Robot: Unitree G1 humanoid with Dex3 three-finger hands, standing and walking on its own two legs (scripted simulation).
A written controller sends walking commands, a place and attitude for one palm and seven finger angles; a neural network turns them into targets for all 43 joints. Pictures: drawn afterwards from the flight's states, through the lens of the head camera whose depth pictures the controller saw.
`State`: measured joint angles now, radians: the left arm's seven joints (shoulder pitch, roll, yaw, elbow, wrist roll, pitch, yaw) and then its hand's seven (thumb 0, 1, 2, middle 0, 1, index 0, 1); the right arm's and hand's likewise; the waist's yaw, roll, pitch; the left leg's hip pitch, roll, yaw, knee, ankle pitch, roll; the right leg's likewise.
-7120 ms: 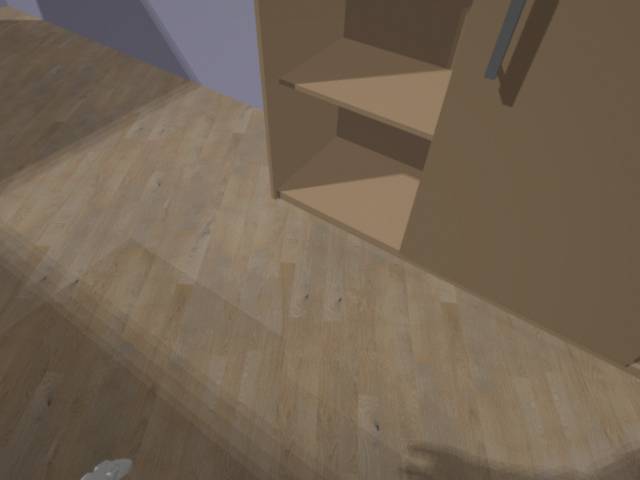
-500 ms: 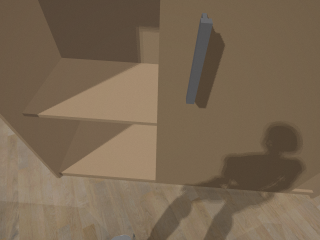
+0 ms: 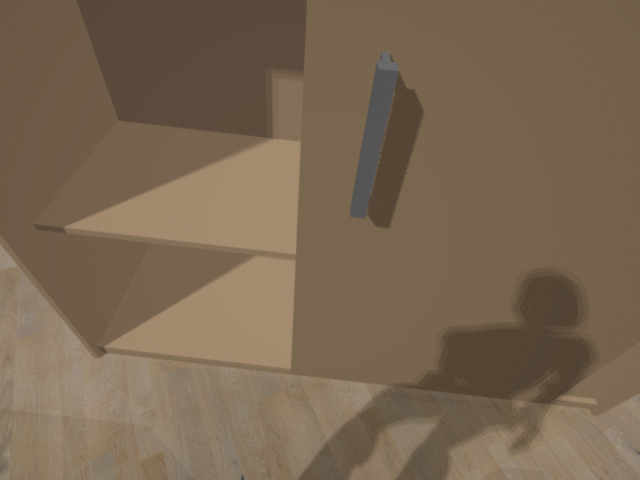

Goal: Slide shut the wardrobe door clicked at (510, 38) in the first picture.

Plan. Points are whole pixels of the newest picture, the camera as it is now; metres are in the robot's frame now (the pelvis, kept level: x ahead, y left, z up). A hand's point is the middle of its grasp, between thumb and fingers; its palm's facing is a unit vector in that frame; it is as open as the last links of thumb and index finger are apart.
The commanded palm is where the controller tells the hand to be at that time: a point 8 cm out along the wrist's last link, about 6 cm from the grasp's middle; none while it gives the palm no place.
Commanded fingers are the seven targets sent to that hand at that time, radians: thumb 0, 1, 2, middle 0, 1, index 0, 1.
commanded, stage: come to a stop and stand still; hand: right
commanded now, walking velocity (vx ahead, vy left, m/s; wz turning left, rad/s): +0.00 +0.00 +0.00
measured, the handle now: (370, 142) +0.51 -0.03 +0.17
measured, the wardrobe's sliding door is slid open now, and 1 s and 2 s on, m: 0.62 0.62 0.62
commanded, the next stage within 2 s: look again from close up in 0.80 s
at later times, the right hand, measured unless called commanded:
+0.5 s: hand out of the picture +0.03 -0.15 -0.17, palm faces +0.02 +0.98 -0.22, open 7.3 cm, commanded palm none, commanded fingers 0.00 -0.90 -0.90 0.20 0.30 0.20 0.30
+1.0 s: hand out of the picture +0.03 -0.13 -0.17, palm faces +0.04 +0.98 -0.20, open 7.4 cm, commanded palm none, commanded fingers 0.00 -0.90 -0.90 0.20 0.30 0.20 0.30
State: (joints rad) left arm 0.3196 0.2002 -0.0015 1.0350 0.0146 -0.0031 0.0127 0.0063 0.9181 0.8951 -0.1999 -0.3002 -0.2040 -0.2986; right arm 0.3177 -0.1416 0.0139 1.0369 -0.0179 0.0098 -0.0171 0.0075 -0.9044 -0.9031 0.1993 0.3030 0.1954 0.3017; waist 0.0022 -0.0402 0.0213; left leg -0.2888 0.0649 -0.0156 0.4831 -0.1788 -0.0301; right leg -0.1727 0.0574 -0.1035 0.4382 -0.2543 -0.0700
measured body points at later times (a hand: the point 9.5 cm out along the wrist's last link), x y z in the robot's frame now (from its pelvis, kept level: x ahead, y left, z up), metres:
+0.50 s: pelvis +0.03 +0.02 +0.00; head +0.04 +0.04 +0.45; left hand +0.03 +0.24 -0.17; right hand +0.03 -0.20 -0.15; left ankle +0.05 +0.15 -0.74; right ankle -0.01 -0.07 -0.74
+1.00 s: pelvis +0.04 +0.03 +0.00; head +0.05 +0.04 +0.45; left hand +0.03 +0.25 -0.16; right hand +0.03 -0.19 -0.15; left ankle +0.05 +0.15 -0.74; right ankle -0.01 -0.07 -0.74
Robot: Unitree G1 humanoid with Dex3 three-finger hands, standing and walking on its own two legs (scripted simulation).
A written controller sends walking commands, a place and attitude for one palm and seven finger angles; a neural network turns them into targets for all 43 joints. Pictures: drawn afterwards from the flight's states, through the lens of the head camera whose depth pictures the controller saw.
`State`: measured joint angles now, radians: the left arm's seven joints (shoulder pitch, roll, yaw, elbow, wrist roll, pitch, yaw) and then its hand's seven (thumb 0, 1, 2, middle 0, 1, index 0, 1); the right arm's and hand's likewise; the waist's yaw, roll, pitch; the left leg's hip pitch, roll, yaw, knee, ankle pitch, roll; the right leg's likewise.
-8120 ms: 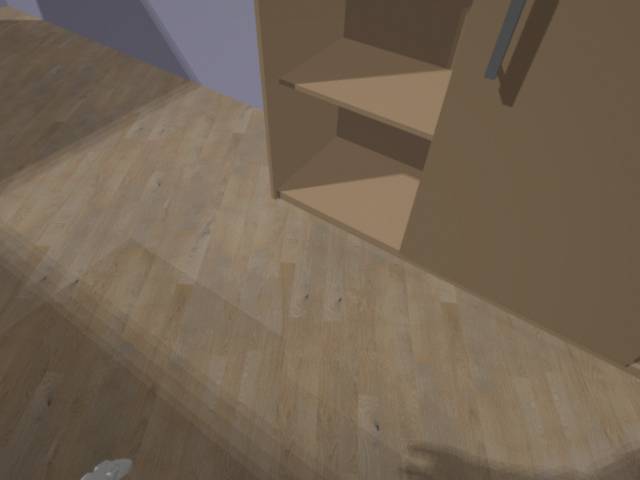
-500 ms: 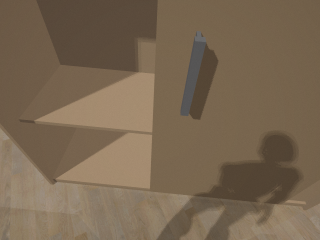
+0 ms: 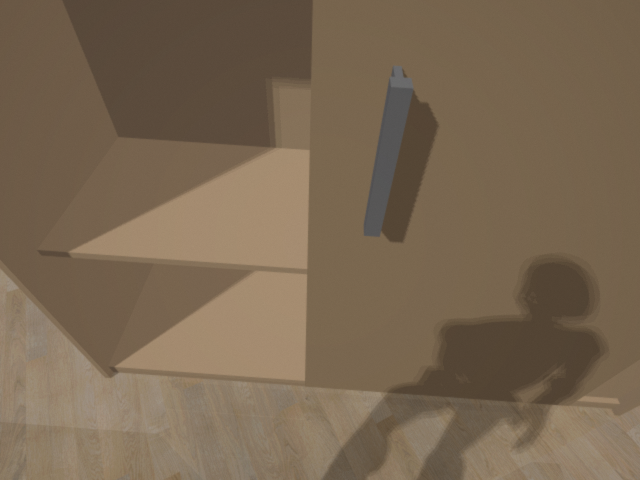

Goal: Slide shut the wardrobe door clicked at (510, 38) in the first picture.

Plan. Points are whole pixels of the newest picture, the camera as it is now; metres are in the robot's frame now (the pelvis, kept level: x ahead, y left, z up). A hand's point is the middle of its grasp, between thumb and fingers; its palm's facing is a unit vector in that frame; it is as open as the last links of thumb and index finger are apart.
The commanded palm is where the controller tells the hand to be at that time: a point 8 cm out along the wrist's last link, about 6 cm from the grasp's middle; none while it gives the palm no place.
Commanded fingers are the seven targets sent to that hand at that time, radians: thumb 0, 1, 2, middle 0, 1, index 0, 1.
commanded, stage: look again from close up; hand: right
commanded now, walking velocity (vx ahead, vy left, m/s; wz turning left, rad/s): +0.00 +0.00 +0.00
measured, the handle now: (383, 159) +0.48 -0.05 +0.17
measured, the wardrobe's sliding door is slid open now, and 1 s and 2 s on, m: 0.62 0.62 0.62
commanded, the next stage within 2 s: shuffle to correct the standing spot in 0.64 s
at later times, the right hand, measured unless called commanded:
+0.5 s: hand out of the picture -0.01 -0.16 -0.17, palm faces +0.02 +0.98 -0.19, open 7.4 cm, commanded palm none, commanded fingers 0.00 -0.90 -0.90 0.20 0.30 0.20 0.30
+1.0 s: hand out of the picture -0.02 -0.15 -0.18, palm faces +0.02 +0.99 -0.16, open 7.4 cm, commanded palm none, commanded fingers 0.00 -0.90 -0.90 0.20 0.30 0.20 0.30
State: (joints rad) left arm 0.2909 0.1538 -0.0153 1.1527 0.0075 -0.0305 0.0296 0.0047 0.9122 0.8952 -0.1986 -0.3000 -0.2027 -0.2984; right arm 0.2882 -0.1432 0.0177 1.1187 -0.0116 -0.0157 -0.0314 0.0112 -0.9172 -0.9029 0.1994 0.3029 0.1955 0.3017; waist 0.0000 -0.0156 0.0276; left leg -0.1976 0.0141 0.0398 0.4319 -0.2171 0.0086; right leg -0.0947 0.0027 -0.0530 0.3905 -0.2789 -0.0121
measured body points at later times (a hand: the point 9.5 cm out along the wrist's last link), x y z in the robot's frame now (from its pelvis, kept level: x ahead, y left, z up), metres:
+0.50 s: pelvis +0.00 +0.01 +0.00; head +0.01 +0.01 +0.45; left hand -0.01 +0.22 -0.16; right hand -0.01 -0.21 -0.16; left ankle +0.01 +0.11 -0.74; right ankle -0.04 -0.11 -0.74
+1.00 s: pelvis +0.01 +0.01 +0.00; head +0.02 +0.01 +0.45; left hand -0.02 +0.22 -0.17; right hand -0.02 -0.20 -0.17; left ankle +0.01 +0.11 -0.74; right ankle -0.04 -0.11 -0.74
